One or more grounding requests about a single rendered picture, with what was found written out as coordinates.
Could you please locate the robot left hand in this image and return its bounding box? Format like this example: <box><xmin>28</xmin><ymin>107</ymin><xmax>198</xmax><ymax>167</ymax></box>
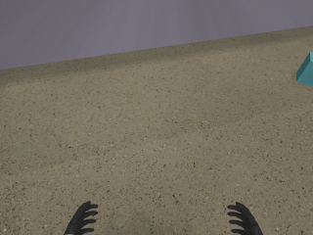
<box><xmin>64</xmin><ymin>201</ymin><xmax>98</xmax><ymax>235</ymax></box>

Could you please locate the robot right hand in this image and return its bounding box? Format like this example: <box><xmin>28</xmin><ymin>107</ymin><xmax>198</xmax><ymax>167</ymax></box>
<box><xmin>227</xmin><ymin>202</ymin><xmax>263</xmax><ymax>235</ymax></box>

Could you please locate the carton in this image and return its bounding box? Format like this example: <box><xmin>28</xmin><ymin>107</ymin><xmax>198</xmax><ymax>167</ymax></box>
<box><xmin>296</xmin><ymin>52</ymin><xmax>313</xmax><ymax>86</ymax></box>

